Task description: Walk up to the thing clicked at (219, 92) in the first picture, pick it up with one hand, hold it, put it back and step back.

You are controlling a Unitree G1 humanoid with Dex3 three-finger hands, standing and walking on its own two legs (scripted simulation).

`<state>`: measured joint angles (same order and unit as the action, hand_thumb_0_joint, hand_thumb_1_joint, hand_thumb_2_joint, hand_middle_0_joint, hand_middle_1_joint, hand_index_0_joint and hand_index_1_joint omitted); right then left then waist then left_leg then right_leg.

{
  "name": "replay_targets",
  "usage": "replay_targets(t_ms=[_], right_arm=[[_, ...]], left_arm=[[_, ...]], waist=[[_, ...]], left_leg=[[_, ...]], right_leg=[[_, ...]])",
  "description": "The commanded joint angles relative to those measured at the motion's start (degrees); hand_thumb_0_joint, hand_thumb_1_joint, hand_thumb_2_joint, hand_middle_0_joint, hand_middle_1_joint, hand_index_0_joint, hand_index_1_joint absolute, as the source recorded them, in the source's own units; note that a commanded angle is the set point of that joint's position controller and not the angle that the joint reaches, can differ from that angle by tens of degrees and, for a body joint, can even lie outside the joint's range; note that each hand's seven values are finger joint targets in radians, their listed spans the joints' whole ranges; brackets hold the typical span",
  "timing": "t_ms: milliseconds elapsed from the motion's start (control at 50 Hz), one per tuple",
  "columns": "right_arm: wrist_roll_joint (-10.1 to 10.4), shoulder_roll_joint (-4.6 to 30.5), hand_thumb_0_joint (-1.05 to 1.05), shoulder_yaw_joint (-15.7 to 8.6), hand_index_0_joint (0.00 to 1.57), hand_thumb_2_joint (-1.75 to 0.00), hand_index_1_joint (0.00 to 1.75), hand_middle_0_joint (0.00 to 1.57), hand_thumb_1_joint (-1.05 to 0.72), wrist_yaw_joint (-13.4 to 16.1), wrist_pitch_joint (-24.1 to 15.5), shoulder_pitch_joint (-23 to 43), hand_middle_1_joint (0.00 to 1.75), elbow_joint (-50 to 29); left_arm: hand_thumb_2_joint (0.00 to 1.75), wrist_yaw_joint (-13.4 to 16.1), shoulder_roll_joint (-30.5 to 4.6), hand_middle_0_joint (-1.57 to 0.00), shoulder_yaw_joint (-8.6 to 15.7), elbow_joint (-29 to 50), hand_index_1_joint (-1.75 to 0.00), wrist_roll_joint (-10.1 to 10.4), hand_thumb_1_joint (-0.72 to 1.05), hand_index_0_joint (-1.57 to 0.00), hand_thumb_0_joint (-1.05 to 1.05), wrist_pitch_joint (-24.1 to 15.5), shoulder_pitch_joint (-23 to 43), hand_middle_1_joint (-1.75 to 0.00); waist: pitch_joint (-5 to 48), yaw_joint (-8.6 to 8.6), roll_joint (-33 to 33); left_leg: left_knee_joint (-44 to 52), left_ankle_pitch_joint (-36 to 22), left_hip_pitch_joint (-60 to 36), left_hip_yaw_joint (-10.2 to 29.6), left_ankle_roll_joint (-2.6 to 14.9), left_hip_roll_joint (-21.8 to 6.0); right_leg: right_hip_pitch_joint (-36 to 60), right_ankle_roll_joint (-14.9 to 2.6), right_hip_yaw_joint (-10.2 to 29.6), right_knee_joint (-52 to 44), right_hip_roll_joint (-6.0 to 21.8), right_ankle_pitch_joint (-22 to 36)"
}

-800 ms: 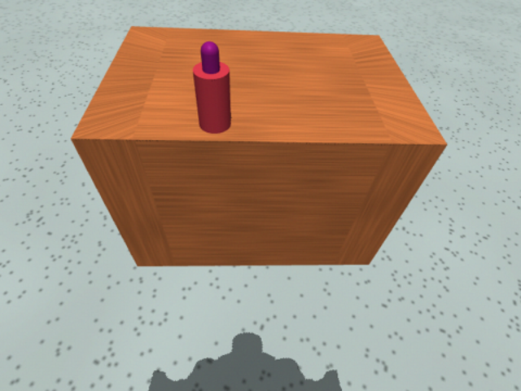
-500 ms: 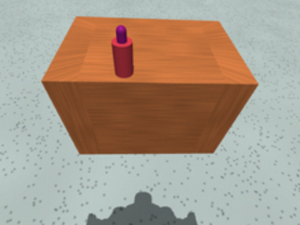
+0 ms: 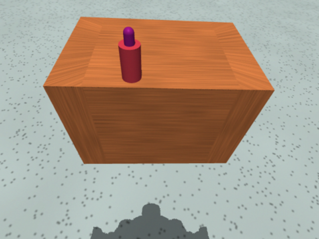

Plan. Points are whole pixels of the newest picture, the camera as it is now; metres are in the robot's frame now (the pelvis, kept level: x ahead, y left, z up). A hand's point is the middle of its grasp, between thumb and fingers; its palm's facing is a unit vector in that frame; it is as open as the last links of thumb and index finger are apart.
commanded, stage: stand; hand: left
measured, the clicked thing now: (130, 54) +0.77 +0.11 +0.03
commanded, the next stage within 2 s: walk up in 0.32 s
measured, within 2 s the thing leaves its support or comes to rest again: neither
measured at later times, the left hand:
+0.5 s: hand out of the picture +0.10 +0.26 -0.15, palm faces -0.03 -0.93 -0.36, open 7.4 cm
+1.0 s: hand (97, 223) +0.19 +0.17 -0.17, palm faces +0.04 -0.95 -0.32, open 7.4 cm
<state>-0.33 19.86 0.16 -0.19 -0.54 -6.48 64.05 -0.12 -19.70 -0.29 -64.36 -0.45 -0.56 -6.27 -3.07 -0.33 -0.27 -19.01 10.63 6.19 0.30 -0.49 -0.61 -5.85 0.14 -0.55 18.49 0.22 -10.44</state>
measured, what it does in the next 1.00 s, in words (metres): walks ahead: right foot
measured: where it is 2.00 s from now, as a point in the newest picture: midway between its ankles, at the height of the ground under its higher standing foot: (173, 214)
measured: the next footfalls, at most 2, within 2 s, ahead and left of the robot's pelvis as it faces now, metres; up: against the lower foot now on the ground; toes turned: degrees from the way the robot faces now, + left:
right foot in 0.62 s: +0.18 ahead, -0.22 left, +0.00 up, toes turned -4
left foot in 1.04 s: +0.33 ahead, +0.03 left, +0.00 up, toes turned +5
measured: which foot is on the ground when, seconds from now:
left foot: down 0.00-0.64, up 0.66-1.00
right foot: down 0.00-0.36, up 0.38-0.60, down 0.62-1.00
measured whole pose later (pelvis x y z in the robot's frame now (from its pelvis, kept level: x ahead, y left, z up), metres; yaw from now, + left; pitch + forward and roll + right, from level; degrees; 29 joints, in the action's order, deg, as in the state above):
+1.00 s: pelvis +0.18 -0.10 -0.02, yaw +2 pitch -2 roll -2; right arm -1.1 22.9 -3.7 -3.8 -2.4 -15.7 51.4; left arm -3.2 -22.7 3.5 -50.7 -1.3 -2.9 -20.1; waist -4.4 -3.2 0.1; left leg -40.1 16.1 24.8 0.2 0.8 -3.8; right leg -6.1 -1.5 -5.6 28.1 -0.3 -19.6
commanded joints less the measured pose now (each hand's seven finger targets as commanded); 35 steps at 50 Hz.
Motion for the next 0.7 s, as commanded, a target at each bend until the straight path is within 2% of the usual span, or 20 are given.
replay_targets(t_ms=[0, 280, 300, 320, 340, 360, 380, 400, 420, 440, 480, 520, 540, 560, 580, 600, 620, 640, 660, 680], right_arm=[[-0.2, 12.0, 0.00, -2.2, 0.20, -0.90, 0.30, 0.20, -0.90, 0.9, -1.3, 2.3, 0.30, -3.3], [-0.2, 11.8, 0.00, -2.0, 0.20, -0.90, 0.30, 0.20, -0.90, 0.8, -1.3, 2.1, 0.30, -3.4], [-0.9, 17.3, 0.00, -5.4, 0.20, -0.90, 0.30, 0.20, -0.90, 0.3, -2.4, -4.4, 0.30, -5.2], [-1.4, 19.1, 0.00, -6.6, 0.20, -0.90, 0.30, 0.20, -0.90, 0.3, -2.7, -8.8, 0.30, -3.9], [-1.7, 21.1, 0.00, -7.7, 0.20, -0.90, 0.30, 0.20, -0.90, 0.4, -2.9, -10.8, 0.30, -3.3], [-1.6, 22.4, 0.00, -8.5, 0.20, -0.90, 0.30, 0.20, -0.90, 0.5, -3.3, -11.0, 0.30, -4.3], [-1.6, 22.6, 0.00, -8.7, 0.20, -0.90, 0.30, 0.20, -0.90, 0.6, -3.8, -9.6, 0.30, -5.8], [-1.6, 21.2, 0.00, -8.6, 0.20, -0.90, 0.30, 0.20, -0.90, 0.8, -4.2, -7.9, 0.30, -6.8], [-1.6, 19.9, 0.00, -8.2, 0.20, -0.90, 0.30, 0.20, -0.90, 0.7, -4.5, -7.0, 0.30, -7.9], [-1.7, 19.1, 0.00, -8.1, 0.20, -0.90, 0.30, 0.20, -0.90, 0.6, -4.7, -6.0, 0.30, -9.1], [-2.1, 19.4, 0.00, -8.6, 0.20, -0.90, 0.30, 0.20, -0.90, 0.2, -4.7, -3.4, 0.30, -11.2], [-2.4, 19.0, 0.00, -8.5, 0.20, -0.90, 0.30, 0.20, -0.90, -0.3, -4.6, -2.3, 0.30, -12.5], [-2.4, 18.8, 0.00, -8.4, 0.20, -0.90, 0.30, 0.20, -0.90, -0.5, -4.4, -1.1, 0.30, -13.1], [-2.2, 18.5, 0.00, -8.4, 0.20, -0.90, 0.30, 0.20, -0.90, -0.5, -4.1, 0.1, 0.30, -13.7], [-2.2, 17.0, 0.00, -8.0, 0.20, -0.90, 0.30, 0.20, -0.90, -0.5, -3.7, 0.2, 0.30, -14.1], [-2.5, 14.7, 0.00, -7.2, 0.20, -0.90, 0.30, 0.20, -0.90, -0.3, -3.2, -1.4, 0.30, -14.1], [-2.4, 11.3, 0.00, -6.0, 0.20, -0.90, 0.30, 0.20, -0.90, -0.2, -3.0, -4.4, 0.30, -14.7], [-1.2, 9.3, 0.00, -5.1, 0.20, -0.90, 0.30, 0.20, -0.90, -0.4, -2.8, -7.0, 0.30, -15.6], [-1.0, 14.6, 0.00, -6.6, 0.20, -0.90, 0.30, 0.20, -0.90, -0.2, -2.4, -8.0, 0.30, -15.2], [-1.0, 17.5, 0.00, -7.5, 0.20, -0.90, 0.30, 0.20, -0.90, -0.1, -2.8, -8.4, 0.30, -14.5]], left_arm=[[0.90, 0.6, -12.1, -0.20, 2.7, 3.6, -0.30, -0.1, 0.90, -0.20, 0.00, -1.1, 2.6, -0.30], [0.90, 0.6, -12.2, -0.20, 2.5, 3.5, -0.30, -0.1, 0.90, -0.20, 0.00, -1.3, 1.9, -0.30], [0.90, -1.2, -16.2, -0.20, 6.3, 7.7, -0.30, -1.8, 0.90, -0.20, 0.00, -1.1, -0.1, -0.30], [0.90, -1.9, -15.7, -0.20, 6.6, 8.0, -0.30, -2.4, 0.90, -0.20, 0.00, -0.6, 2.3, -0.30], [0.90, -2.4, -14.0, -0.20, 6.7, 9.2, -0.30, -2.5, 0.90, -0.20, 0.00, 0.0, 4.4, -0.30], [0.90, -2.7, -14.1, -0.20, 7.0, 10.9, -0.30, -3.1, 0.90, -0.20, 0.00, 0.4, 5.8, -0.30], [0.90, -2.9, -14.4, -0.20, 7.2, 11.6, -0.30, -2.9, 0.90, -0.20, 0.00, 0.2, 3.8, -0.30], [0.90, -3.2, -14.5, -0.20, 7.5, 11.9, -0.30, -2.5, 0.90, -0.20, 0.00, 0.1, 3.2, -0.30], [0.90, -3.6, -14.7, -0.20, 7.7, 12.2, -0.30, -2.2, 0.90, -0.20, 0.00, -0.1, 2.3, -0.30], [0.90, -4.1, -14.2, -0.20, 7.7, 12.6, -0.30, -2.0, 0.90, -0.20, 0.00, -0.2, 0.9, -0.30], [0.90, -5.1, -14.0, -0.20, 7.8, 13.4, -0.30, -1.8, 0.90, -0.20, 0.00, -0.2, -0.9, -0.30], [0.90, -5.5, -13.5, -0.20, 7.9, 13.7, -0.30, -1.8, 0.90, -0.20, 0.00, -0.4, -1.8, -0.30], [0.90, -5.4, -13.5, -0.20, 8.2, 13.2, -0.30, -1.7, 0.90, -0.20, 0.00, -0.5, -4.0, -0.30], [0.90, -5.2, -13.5, -0.20, 8.4, 12.0, -0.30, -1.8, 0.90, -0.20, 0.00, -0.7, -7.6, -0.30], [0.90, -4.8, -14.1, -0.20, 8.9, 10.4, -0.30, -1.8, 0.90, -0.20, 0.00, -0.9, -11.8, -0.30], [0.90, -4.1, -16.2, -0.20, 9.7, 8.8, -0.30, -1.9, 0.90, -0.20, 0.00, -1.3, -17.2, -0.30], [0.90, -3.2, -20.4, -0.20, 11.2, 8.4, -0.30, -2.4, 0.90, -0.20, 0.00, -1.8, -22.5, -0.30], [0.90, -2.5, -23.3, -0.20, 11.7, 11.0, -0.30, -2.8, 0.90, -0.20, 0.00, -2.3, -21.9, -0.30], [0.90, -2.7, -24.4, -0.20, 11.2, 13.4, -0.30, -2.2, 0.90, -0.20, 0.00, -2.1, -15.4, -0.30], [0.90, -2.7, -25.3, -0.20, 10.9, 15.7, -0.30, -1.7, 0.90, -0.20, 0.00, -2.1, -9.8, -0.30]], waist=[[4.0, 0.20, 0.0], [4.0, 0.15, 0.9], [9.0, 1.55, 2.9], [4.6, 3.69, -0.5], [0.3, 5.22, -6.5], [-3.7, 5.58, -6.1], [-4.9, 4.30, -4.2], [-5.8, 2.95, -3.3], [-4.7, 2.16, -2.9], [-3.4, 1.36, -4.3], [-3.9, 0.20, -9.4], [-3.1, -0.37, -11.6], [-2.3, -1.62, -11.8], [-1.2, -3.62, -10.2], [0.6, -5.38, -5.9], [3.0, -7.05, 1.7], [4.0, -9.59, 16.1], [2.5, -8.55, 20.9], [0.0, -5.34, 14.9], [-4.4, -2.85, 12.9]], left_leg=[[3.1, -6.2, -0.5, 5.1, 1.68, -6.7], [2.9, -7.6, -1.2, 5.1, 1.88, -6.7], [-0.1, 17.3, -4.5, 7.1, 6.11, -5.7], [3.4, 29.1, -6.2, 13.1, 8.09, -9.1], [9.5, 36.2, -8.9, 21.6, 10.89, -15.4], [11.7, 34.7, -8.0, 27.7, 14.22, -21.2], [11.8, 32.2, -6.6, 28.2, 15.27, -22.4], [11.8, 29.3, -4.6, 27.7, 14.89, -22.0], [10.8, 24.9, -5.5, 24.1, 14.00, -19.8], [10.0, 22.3, -5.7, 19.9, 12.93, -18.0], [9.0, 18.8, -1.0, 14.3, 12.32, -16.4], [6.7, 15.4, 5.5, 8.4, 10.43, -13.0], [5.0, 14.7, 8.5, 6.3, 9.61, -11.8], [1.1, 15.7, 12.6, 3.9, 8.63, -10.2], [-6.4, 14.8, 16.1, 1.3, 7.41, -8.0], [-18.0, 17.1, 21.8, -1.4, 6.37, -4.7], [-35.3, 22.6, 29.1, -4.1, 5.52, 0.3], [-47.4, 26.0, 33.4, 2.3, 2.92, 5.4], [-49.9, 23.1, 29.9, 5.1, 2.50, 2.8], [-49.6, 20.4, 28.6, 5.9, 2.36, -1.1]], right_leg=[[0.2, -1.81, 5.7, -2.7, 7.2, 6.3], [-0.2, -1.64, 5.4, -2.7, 7.2, 7.5], [-2.2, -3.27, 4.2, 3.6, 3.1, -16.3], [-13.2, -3.64, 3.3, 9.2, 2.2, -24.9], [-23.9, -2.30, -0.2, 20.4, -0.2, -21.5], [-31.3, -1.70, 4.2, 28.8, 1.9, -19.8], [-33.5, -1.94, 6.8, 31.0, 3.5, -17.7], [-32.2, -2.10, 8.9, 33.3, 5.2, -15.5], [-31.6, -1.96, 9.3, 32.5, 5.2, -14.5], [-30.2, -1.69, 8.1, 30.6, 5.4, -14.4], [-24.3, -0.93, 5.1, 26.4, 6.1, -13.4], [-15.0, -0.72, 2.1, 20.5, 5.1, -10.0], [-9.9, -0.89, 0.5, 18.1, 4.5, -7.3], [-2.8, -0.83, -1.6, 15.3, 3.5, -2.6], [4.5, -0.60, -3.3, 12.8, 1.3, -0.4], [12.5, -0.53, -3.7, 13.6, -0.7, -2.8], [16.8, -2.02, 4.8, 6.2, 3.8, -15.3], [10.2, -5.87, 28.0, -4.3, 15.8, -34.1], [0.5, -11.81, 40.2, -12.3, 22.9, -45.5], [-5.8, -15.59, 42.4, -13.1, 24.2, -43.9]])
